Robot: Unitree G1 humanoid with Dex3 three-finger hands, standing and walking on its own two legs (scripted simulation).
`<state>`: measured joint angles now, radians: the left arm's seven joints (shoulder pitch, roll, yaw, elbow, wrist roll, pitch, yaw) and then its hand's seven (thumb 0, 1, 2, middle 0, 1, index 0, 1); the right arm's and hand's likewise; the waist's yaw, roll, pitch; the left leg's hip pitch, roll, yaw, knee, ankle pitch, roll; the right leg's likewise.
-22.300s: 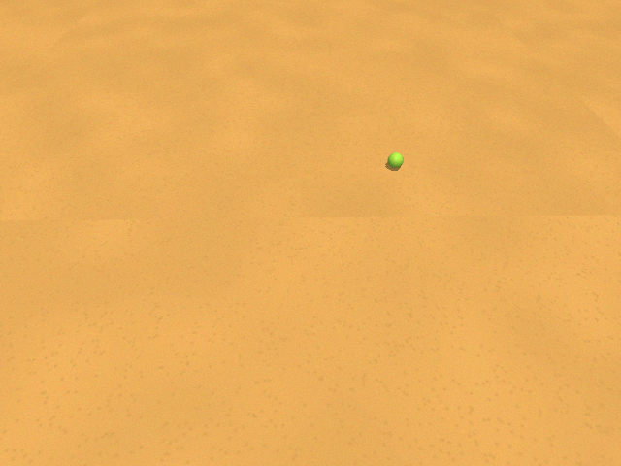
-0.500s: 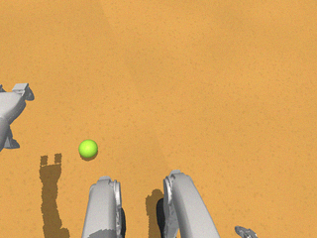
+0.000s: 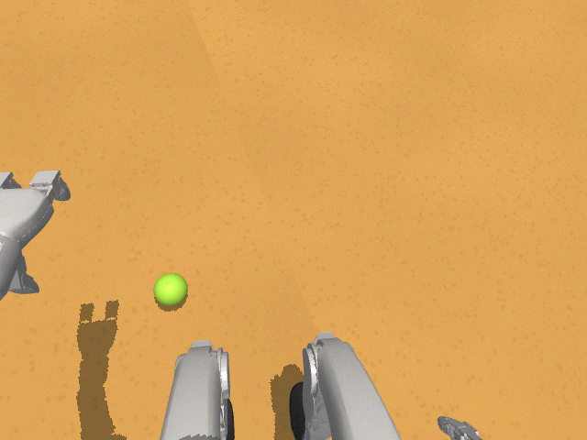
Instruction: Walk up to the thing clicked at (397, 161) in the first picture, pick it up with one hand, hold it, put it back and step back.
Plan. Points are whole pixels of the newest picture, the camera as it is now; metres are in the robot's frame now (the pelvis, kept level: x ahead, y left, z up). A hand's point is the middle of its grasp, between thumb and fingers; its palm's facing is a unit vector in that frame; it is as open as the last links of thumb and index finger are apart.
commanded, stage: go down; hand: left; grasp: from above
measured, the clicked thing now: (170, 289) +0.45 +0.21 -0.51
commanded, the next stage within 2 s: approach in 1.22 s
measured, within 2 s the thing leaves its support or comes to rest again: neither
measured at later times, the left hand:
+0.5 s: hand (14, 238) +0.41 +0.34 -0.07, palm faces -0.42 -0.04 -0.91, open 14.0 cm
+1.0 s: hand (15, 238) +0.41 +0.33 -0.07, palm faces -0.40 -0.03 -0.91, open 14.1 cm
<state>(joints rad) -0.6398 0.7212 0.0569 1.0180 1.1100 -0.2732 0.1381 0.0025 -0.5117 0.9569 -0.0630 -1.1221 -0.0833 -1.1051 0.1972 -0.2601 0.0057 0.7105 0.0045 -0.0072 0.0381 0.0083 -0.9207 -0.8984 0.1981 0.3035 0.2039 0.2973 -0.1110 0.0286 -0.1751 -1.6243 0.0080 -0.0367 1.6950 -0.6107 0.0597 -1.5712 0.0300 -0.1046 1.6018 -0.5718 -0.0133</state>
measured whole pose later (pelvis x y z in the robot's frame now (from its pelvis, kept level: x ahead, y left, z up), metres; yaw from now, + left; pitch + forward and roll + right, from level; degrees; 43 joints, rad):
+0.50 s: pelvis +0.01 +0.00 +0.02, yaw +0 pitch +30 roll -7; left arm -0.63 0.71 0.06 1.03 1.11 -0.26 0.15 0.00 -0.53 0.98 -0.07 -1.10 -0.08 -1.10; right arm 0.22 -0.26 0.00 0.72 0.01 0.01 0.04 0.01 -0.92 -0.90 0.20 0.30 0.20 0.30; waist -0.11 0.04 -0.17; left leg -1.56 0.01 -0.04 1.63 -0.60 0.06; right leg -1.50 0.03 -0.10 1.54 -0.56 -0.01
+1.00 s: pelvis +0.00 +0.00 +0.02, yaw +0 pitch +30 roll -7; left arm -0.64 0.71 0.07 1.05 1.13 -0.27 0.18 0.00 -0.55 1.01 -0.07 -1.08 -0.07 -1.09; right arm 0.20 -0.26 -0.01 0.71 0.00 0.02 0.05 0.01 -0.92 -0.90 0.20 0.30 0.20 0.30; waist -0.11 0.04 -0.16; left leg -1.55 0.01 -0.04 1.64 -0.60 0.06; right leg -1.50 0.04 -0.10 1.53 -0.56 -0.01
